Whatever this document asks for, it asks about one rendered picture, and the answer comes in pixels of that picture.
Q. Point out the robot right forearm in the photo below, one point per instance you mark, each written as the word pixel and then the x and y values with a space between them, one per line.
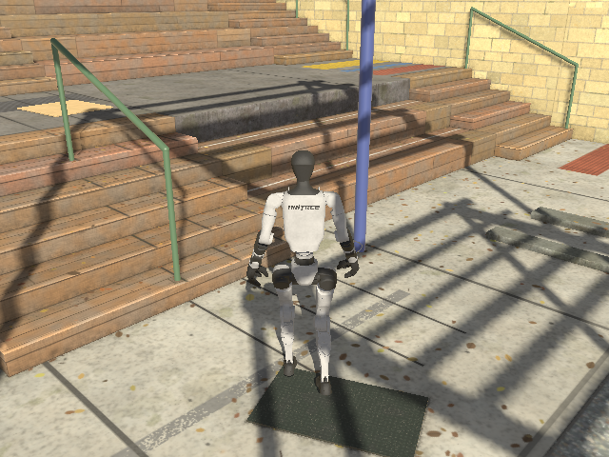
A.
pixel 349 249

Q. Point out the humanoid robot head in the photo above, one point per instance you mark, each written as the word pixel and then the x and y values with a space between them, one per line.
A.
pixel 302 163

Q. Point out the right robot hand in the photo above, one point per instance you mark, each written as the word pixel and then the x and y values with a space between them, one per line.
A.
pixel 346 264

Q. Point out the left robot hand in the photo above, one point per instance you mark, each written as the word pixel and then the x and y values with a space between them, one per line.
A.
pixel 255 271

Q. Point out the right robot upper arm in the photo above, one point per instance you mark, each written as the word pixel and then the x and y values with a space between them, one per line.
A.
pixel 333 200

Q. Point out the robot left forearm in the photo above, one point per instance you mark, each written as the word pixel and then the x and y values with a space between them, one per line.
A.
pixel 258 253

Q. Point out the robot right shin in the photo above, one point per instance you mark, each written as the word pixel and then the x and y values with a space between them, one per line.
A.
pixel 323 343

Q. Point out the left robot upper arm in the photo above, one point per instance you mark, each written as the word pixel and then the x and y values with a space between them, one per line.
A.
pixel 273 201

